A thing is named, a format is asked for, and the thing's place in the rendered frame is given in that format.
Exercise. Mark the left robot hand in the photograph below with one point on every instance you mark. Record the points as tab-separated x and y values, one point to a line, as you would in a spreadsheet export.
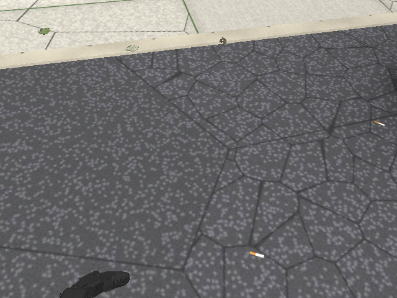
95	283

